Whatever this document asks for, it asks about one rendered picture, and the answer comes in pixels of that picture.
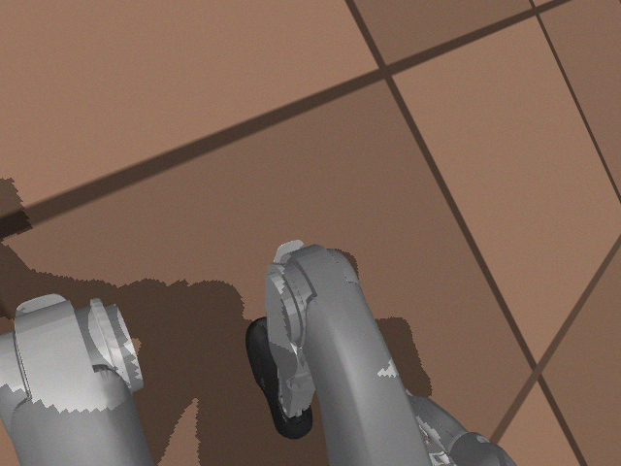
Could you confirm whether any right robot foot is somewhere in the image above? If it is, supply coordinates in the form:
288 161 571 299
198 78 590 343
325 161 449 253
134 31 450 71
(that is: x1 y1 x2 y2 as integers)
245 317 312 440

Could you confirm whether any right robot hand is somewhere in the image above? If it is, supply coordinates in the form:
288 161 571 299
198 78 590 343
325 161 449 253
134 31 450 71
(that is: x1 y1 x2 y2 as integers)
405 388 469 466

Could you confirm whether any right robot arm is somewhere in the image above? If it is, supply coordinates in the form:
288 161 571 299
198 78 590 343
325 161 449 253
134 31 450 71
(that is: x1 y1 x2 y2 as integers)
448 432 517 466

